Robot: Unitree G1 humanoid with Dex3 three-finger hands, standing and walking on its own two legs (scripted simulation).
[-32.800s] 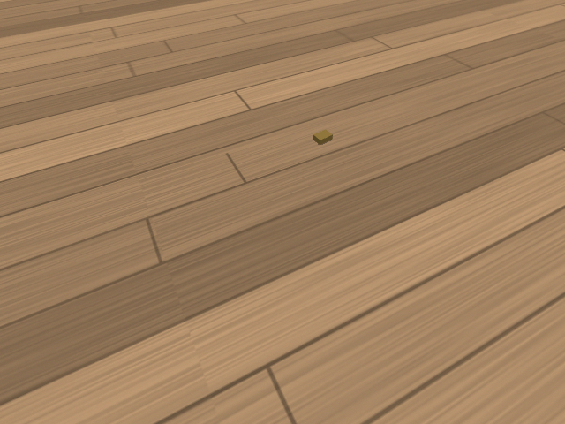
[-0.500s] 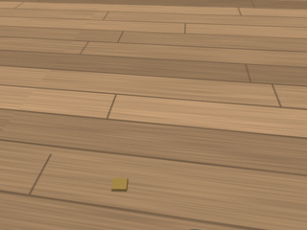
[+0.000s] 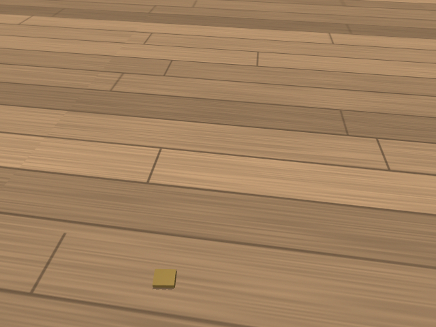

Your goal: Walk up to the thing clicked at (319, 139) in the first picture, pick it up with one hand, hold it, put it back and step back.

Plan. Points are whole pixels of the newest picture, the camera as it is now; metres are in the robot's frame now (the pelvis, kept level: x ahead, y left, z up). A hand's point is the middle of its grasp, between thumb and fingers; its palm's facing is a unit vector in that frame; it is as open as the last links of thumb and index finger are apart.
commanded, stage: walk up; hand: left
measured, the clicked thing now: (164, 278) +0.47 +0.26 -0.76
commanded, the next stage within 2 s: stand in 1.02 s
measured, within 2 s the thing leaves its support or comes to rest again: neither
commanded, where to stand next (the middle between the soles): +0.09 +0.02 m, yaw -1 degrees
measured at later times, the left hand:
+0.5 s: hand out of the picture +0.10 +0.25 -0.15, palm faces +0.02 -0.94 -0.35, open 7.4 cm
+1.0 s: hand out of the picture +0.09 +0.25 -0.15, palm faces +0.04 -0.94 -0.35, open 7.4 cm
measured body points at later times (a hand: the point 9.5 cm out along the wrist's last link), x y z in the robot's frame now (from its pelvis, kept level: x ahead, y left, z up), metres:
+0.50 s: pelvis +0.01 +0.00 +0.00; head +0.02 -0.01 +0.45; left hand +0.09 +0.30 -0.12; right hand +0.12 -0.30 -0.13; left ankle +0.02 +0.13 -0.74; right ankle +0.00 -0.13 -0.74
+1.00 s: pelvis +0.01 +0.00 +0.01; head +0.02 -0.01 +0.45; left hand +0.09 +0.30 -0.12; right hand +0.10 -0.30 -0.13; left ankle +0.02 +0.13 -0.74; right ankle +0.00 -0.13 -0.74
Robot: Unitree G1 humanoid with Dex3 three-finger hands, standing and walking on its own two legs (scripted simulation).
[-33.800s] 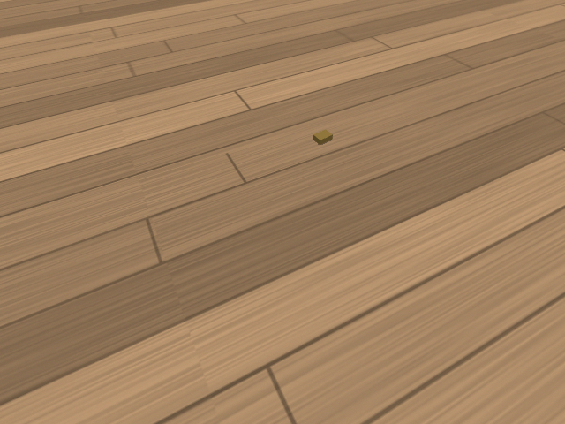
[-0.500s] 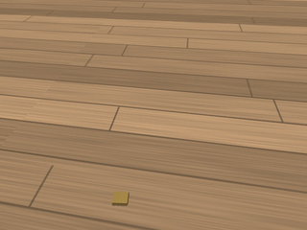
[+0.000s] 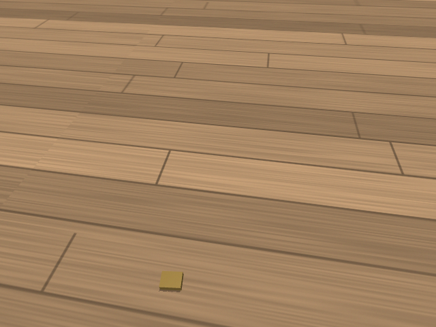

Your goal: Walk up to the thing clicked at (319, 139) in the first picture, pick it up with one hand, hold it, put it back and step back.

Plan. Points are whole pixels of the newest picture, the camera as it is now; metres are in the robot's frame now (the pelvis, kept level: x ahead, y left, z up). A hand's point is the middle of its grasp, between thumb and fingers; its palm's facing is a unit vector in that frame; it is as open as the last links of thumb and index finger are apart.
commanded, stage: walk up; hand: left
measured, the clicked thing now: (171, 280) +0.46 +0.25 -0.76
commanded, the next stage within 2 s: stand in 0.02 s
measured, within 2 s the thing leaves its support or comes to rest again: neither
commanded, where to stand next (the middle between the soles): +0.07 +0.03 m, yaw -3 degrees
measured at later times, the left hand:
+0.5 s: hand out of the picture +0.06 +0.25 -0.16, palm faces -0.02 -0.94 -0.34, open 7.4 cm
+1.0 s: hand out of the picture +0.07 +0.24 -0.15, palm faces -0.04 -0.94 -0.35, open 7.4 cm
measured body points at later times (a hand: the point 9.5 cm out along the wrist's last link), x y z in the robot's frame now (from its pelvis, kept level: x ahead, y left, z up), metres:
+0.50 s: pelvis -0.01 +0.00 +0.00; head +0.00 -0.01 +0.45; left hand +0.06 +0.30 -0.13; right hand +0.07 -0.31 -0.13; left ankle +0.01 +0.13 -0.75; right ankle -0.02 -0.13 -0.75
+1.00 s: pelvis -0.01 -0.01 +0.00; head +0.00 -0.01 +0.45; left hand +0.07 +0.29 -0.13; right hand +0.05 -0.31 -0.14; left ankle +0.01 +0.13 -0.75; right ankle -0.02 -0.13 -0.75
